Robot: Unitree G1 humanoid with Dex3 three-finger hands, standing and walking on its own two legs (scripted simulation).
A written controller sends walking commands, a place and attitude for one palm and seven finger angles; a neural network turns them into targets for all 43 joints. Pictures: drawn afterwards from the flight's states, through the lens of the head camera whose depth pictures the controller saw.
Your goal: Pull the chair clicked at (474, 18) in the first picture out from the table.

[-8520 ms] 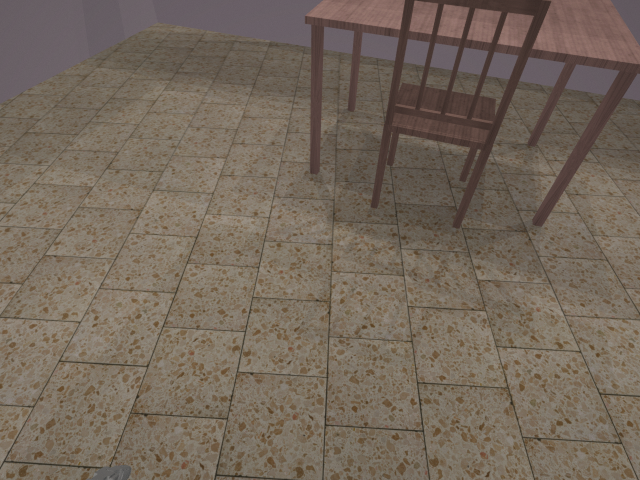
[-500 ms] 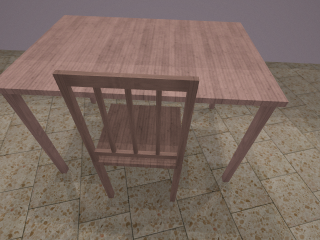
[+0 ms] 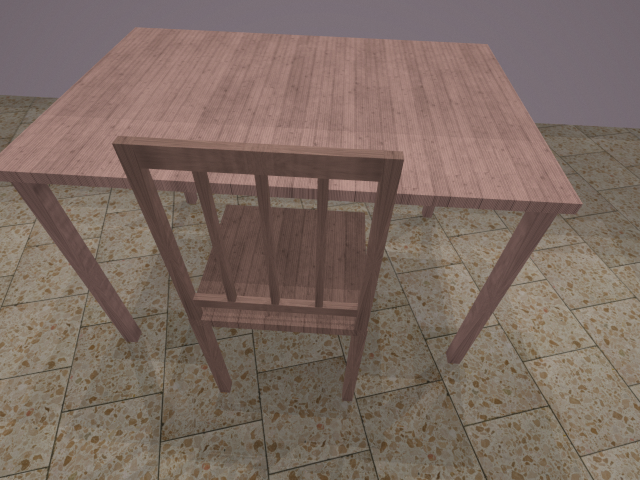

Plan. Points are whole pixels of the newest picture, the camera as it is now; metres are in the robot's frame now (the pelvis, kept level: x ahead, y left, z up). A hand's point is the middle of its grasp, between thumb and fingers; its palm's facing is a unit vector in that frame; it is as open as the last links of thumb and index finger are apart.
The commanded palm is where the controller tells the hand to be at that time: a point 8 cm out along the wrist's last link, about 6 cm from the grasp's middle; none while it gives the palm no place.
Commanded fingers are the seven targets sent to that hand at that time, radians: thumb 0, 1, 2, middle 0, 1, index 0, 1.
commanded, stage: shuffle to correct the standing spot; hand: left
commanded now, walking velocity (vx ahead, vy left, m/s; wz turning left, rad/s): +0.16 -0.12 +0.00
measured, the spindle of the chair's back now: (269, 248) +0.52 +0.13 -0.07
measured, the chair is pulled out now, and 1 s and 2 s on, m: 0.00 0.00 0.00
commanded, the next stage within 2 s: come to a stop and stand still in 0.36 s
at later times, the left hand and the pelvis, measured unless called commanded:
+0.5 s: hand out of the picture -0.02 +0.11 -0.19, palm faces +0.11 -0.99 -0.12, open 7.4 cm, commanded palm none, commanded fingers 0.00 0.90 0.90 -0.20 -0.30 -0.20 -0.30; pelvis +0.06 -0.03 -0.01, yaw +1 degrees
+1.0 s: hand out of the picture +0.10 +0.12 -0.17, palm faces +0.10 -0.96 -0.26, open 7.3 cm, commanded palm none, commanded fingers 0.00 0.90 0.90 -0.20 -0.30 -0.20 -0.30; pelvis +0.08 -0.07 -0.01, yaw +3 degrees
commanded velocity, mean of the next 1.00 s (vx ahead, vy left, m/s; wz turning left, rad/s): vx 0.02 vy -0.01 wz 0.00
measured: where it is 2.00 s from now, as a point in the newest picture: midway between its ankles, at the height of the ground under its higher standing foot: outside the picture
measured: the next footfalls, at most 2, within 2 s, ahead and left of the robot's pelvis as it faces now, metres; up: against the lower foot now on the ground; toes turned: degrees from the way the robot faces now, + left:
right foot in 0.70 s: +0.14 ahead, -0.16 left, +0.00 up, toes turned +0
left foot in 1.16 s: +0.07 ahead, +0.06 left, +0.00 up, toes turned +5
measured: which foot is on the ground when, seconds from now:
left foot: down 0.00-0.88, up 0.90-1.00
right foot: down 0.00-0.52, up 0.54-0.68, down 0.70-1.00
